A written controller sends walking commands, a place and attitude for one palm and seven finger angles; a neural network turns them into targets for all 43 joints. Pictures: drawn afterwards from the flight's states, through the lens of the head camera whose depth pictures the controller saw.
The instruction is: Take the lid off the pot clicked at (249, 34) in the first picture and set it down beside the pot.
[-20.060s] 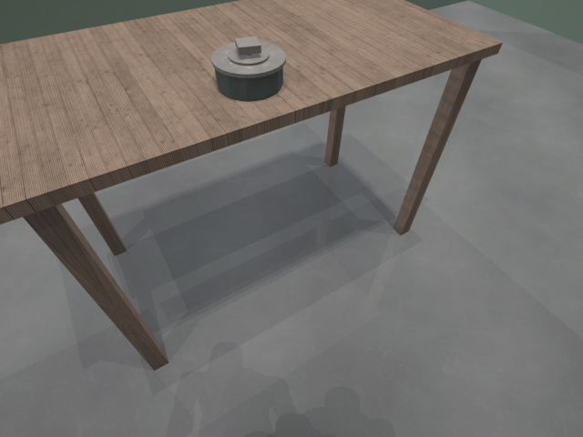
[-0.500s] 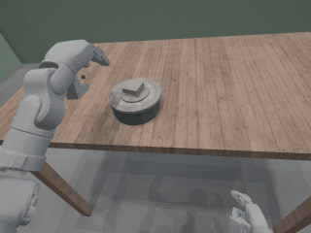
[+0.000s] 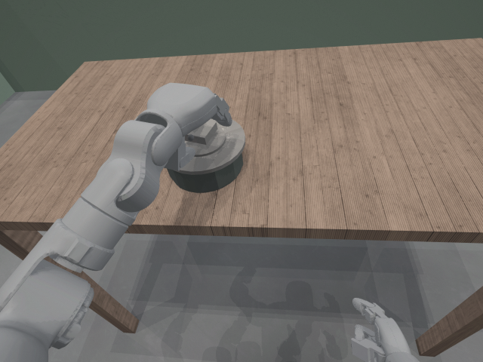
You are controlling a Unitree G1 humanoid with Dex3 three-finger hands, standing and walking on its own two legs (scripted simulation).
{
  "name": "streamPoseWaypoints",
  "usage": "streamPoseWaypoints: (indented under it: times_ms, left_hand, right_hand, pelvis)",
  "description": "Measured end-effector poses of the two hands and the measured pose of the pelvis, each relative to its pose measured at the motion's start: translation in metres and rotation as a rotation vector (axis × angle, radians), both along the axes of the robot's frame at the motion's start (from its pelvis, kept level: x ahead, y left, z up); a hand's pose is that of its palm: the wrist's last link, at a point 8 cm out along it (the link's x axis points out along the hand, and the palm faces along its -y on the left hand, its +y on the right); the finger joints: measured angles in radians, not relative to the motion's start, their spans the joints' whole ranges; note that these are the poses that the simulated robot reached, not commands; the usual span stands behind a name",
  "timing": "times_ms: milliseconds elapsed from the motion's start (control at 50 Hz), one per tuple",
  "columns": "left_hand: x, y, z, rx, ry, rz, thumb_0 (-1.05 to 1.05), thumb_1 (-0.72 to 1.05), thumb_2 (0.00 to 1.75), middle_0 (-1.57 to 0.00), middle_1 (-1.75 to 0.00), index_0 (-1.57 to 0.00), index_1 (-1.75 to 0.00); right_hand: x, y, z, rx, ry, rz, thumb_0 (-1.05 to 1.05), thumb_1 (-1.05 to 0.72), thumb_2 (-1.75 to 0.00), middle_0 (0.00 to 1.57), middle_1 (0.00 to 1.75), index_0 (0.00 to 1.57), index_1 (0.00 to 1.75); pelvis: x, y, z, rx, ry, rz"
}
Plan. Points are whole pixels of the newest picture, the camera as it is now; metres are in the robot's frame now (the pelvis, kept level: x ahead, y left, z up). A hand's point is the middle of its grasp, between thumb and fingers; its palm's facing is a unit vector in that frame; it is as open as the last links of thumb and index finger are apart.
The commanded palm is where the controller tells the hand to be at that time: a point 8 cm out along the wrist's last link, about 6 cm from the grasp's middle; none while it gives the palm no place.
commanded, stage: move the open hand above the knob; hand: left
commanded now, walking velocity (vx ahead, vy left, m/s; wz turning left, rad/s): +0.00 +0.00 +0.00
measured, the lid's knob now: (199, 131) +0.47 +0.09 +0.16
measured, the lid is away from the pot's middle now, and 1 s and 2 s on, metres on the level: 0.00 0.00 0.00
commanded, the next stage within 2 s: none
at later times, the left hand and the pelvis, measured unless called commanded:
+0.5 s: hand (179, 91) +0.45 +0.10 +0.25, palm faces -0.04 -0.07 -1.00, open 9.9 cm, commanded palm +0.41 +0.10 +0.29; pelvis +0.01 -0.01 +0.00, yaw -1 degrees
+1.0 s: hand (194, 118) +0.43 +0.08 +0.22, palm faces -0.12 +0.03 -0.99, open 9.9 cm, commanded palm +0.41 +0.10 +0.29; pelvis +0.00 +0.00 +0.00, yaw +0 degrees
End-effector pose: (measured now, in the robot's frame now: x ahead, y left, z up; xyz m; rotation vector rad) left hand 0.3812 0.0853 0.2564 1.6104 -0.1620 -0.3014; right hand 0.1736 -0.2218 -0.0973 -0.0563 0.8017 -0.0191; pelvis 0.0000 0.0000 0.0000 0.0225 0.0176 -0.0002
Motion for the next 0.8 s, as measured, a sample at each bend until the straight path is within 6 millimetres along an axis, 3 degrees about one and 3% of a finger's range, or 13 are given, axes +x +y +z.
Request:
streamPoseWaypoints:
  times_ms: [60,140,200,260,300,380,460,520,620,700,760,800]
  left_hand:
    - [0.012,-0.005,0.030,-0.006,-0.078,-0.002,0.00,-0.37,1.68,-0.89,-0.08,-0.90,-0.09]
    - [0.039,0.015,0.057,-0.119,-0.108,0.158,0.00,-0.38,1.68,-0.89,-0.08,-0.90,-0.09]
    - [0.046,0.023,0.040,-0.125,-0.055,0.233,0.00,-0.37,1.68,-0.88,-0.08,-0.89,-0.09]
    - [0.039,0.009,0.009,-0.083,0.021,0.181,0.00,-0.37,1.68,-0.88,-0.08,-0.88,-0.08]
    - [0.031,-0.004,0.001,-0.048,0.036,0.105,0.00,-0.37,1.68,-0.88,-0.08,-0.88,-0.09]
    - [0.032,-0.011,0.026,-0.026,-0.027,0.066,0.00,-0.37,1.68,-0.89,-0.08,-0.89,-0.09]
    - [0.049,0.010,0.051,-0.114,-0.058,0.198,0.00,-0.37,1.68,-0.89,-0.08,-0.90,-0.09]
    - [0.049,0.020,0.039,-0.112,-0.021,0.254,0.00,-0.37,1.68,-0.88,-0.08,-0.89,-0.09]
    - [0.028,0.004,0.003,-0.038,0.060,0.144,0.00,-0.37,1.68,-0.88,-0.08,-0.89,-0.09]
    - [0.029,0.003,0.020,-0.028,0.018,0.115,0.00,-0.37,1.68,-0.89,-0.08,-0.89,-0.09]
    - [0.039,0.018,0.043,-0.085,-0.028,0.195,0.00,-0.37,1.68,-0.89,-0.08,-0.90,-0.09]
    - [0.043,0.027,0.048,-0.105,-0.029,0.253,0.00,-0.37,1.68,-0.89,-0.08,-0.89,-0.09]
  right_hand:
    - [-0.001,-0.004,-0.001,-0.016,-0.013,-0.026,0.01,-0.91,-0.90,0.20,0.30,0.20,0.30]
    - [-0.010,-0.010,-0.005,-0.013,0.034,-0.044,0.01,-0.91,-0.90,0.19,0.30,0.20,0.30]
    - [-0.016,-0.015,-0.006,0.000,0.065,-0.050,0.01,-0.91,-0.90,0.19,0.30,0.20,0.30]
    - [-0.017,-0.021,-0.007,-0.004,0.084,-0.047,0.01,-0.91,-0.90,0.19,0.30,0.20,0.30]
    - [-0.014,-0.024,-0.006,-0.021,0.070,-0.049,0.01,-0.91,-0.90,0.19,0.30,0.20,0.30]
    - [-0.007,-0.025,-0.004,-0.046,0.026,-0.063,0.01,-0.91,-0.90,0.19,0.30,0.20,0.30]
    - [-0.007,-0.022,-0.003,-0.035,0.028,-0.064,0.01,-0.91,-0.90,0.19,0.30,0.20,0.30]
    - [-0.008,-0.020,-0.002,-0.007,0.032,-0.057,0.01,-0.91,-0.90,0.19,0.30,0.20,0.30]
    - [-0.001,-0.016,0.000,-0.010,0.022,-0.035,0.01,-0.91,-0.90,0.19,0.30,0.20,0.30]
    - [0.003,-0.013,0.003,-0.037,-0.016,-0.038,0.01,-0.91,-0.90,0.19,0.30,0.20,0.30]
    - [0.000,-0.010,0.003,-0.035,-0.014,-0.041,0.01,-0.91,-0.90,0.19,0.30,0.20,0.30]
    - [-0.003,-0.009,0.002,-0.023,0.003,-0.038,0.01,-0.91,-0.90,0.19,0.30,0.20,0.30]
  pelvis:
    - [0.002,-0.001,0.001,-0.001,-0.003,0.001]
    - [0.006,-0.004,0.002,0.002,0.017,-0.011]
    - [0.007,-0.006,0.001,0.002,0.032,-0.013]
    - [0.007,-0.007,0.001,0.001,0.030,-0.006]
    - [0.008,-0.007,0.001,0.000,0.022,-0.004]
    - [0.009,-0.008,0.001,-0.001,0.007,0.000]
    - [0.009,-0.009,0.001,0.002,0.018,-0.009]
    - [0.009,-0.009,0.001,0.003,0.028,-0.012]
    - [0.007,-0.008,0.001,0.002,0.011,-0.001]
    - [0.004,-0.007,0.001,0.001,-0.004,0.004]
    - [0.003,-0.006,0.001,0.003,0.004,0.002]
    - [0.003,-0.005,0.001,0.003,0.014,0.001]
